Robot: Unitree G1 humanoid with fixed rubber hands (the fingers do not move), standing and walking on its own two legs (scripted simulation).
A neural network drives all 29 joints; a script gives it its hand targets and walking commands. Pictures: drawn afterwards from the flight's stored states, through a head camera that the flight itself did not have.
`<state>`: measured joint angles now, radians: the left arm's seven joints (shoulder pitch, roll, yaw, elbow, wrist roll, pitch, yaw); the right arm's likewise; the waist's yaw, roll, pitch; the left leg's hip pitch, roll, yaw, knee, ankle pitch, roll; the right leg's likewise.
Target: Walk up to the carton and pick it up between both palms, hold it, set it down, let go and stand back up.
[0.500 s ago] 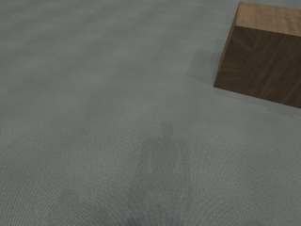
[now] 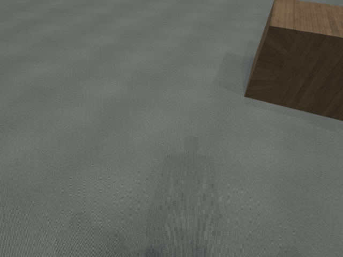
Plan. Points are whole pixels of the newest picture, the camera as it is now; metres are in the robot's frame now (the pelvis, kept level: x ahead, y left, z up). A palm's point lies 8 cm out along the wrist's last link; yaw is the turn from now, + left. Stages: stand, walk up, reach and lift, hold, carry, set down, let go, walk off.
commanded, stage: stand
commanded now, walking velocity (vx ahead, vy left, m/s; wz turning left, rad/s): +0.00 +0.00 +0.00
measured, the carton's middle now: out of the picture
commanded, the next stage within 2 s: walk up in 0.50 s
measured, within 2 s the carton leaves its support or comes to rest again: neither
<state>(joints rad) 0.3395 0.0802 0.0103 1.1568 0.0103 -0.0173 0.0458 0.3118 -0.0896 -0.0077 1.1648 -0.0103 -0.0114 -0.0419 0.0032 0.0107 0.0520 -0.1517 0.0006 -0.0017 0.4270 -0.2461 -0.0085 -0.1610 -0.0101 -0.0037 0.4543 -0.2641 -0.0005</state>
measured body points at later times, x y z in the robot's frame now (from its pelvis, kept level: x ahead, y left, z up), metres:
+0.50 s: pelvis +0.01 +0.00 +0.00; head +0.03 -0.01 +0.45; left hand -0.02 +0.20 -0.16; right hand -0.02 -0.20 -0.17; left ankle -0.01 +0.13 -0.74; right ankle -0.01 -0.12 -0.74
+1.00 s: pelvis +0.06 -0.07 -0.02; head +0.05 -0.11 +0.43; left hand +0.19 +0.20 -0.13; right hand +0.01 -0.34 -0.18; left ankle -0.01 +0.13 -0.74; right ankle +0.14 -0.26 -0.72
